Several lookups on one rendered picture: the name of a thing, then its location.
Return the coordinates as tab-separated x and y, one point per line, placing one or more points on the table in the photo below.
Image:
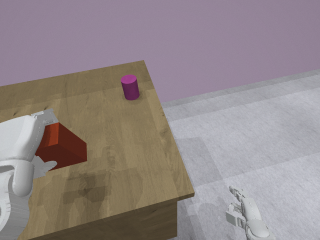
134	176

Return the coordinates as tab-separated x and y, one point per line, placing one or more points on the right robot hand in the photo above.
238	215

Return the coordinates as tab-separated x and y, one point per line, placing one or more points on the robot left forearm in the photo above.
16	187

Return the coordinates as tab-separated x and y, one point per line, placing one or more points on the left robot hand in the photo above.
20	138

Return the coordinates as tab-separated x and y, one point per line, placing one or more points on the robot right forearm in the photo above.
256	229

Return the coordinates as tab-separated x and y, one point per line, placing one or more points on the sponge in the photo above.
61	145

